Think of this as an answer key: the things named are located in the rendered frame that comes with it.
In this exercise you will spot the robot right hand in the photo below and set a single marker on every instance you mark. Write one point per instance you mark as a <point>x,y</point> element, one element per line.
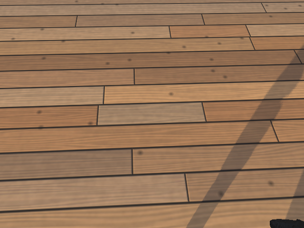
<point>286,223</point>

